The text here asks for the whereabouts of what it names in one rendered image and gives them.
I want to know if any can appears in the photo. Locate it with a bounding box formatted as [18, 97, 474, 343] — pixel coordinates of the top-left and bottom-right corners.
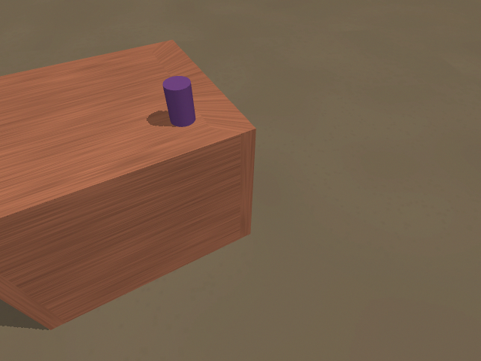
[162, 76, 195, 127]

